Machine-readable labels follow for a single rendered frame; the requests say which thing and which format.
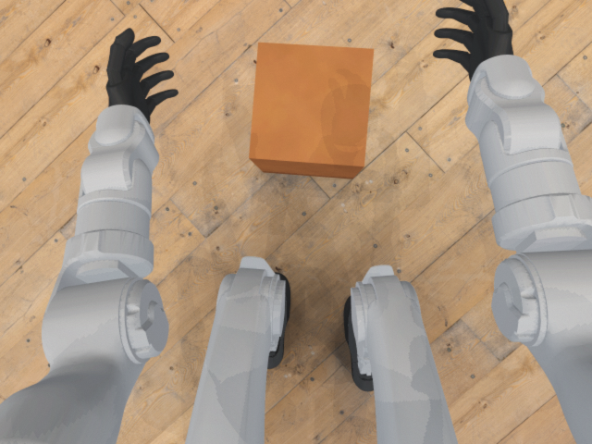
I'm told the robot left forearm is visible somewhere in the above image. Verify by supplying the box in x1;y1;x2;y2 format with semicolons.
42;105;159;363

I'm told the left robot upper arm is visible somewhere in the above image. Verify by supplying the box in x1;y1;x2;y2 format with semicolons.
0;277;169;444

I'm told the robot right hand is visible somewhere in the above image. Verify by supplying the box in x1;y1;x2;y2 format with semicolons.
433;0;513;82

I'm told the robot right thigh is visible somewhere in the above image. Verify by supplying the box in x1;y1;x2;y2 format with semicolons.
351;275;458;444

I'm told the right robot upper arm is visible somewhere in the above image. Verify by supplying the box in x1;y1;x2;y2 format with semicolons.
491;249;592;444

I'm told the robot left shin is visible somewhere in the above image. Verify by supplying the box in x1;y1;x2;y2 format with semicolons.
216;256;279;352

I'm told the carton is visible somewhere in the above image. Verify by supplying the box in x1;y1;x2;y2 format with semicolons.
249;43;374;179

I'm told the robot right forearm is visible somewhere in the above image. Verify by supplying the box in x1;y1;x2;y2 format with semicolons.
465;55;592;253

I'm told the robot left hand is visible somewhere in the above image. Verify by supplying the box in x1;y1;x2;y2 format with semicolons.
105;28;179;124

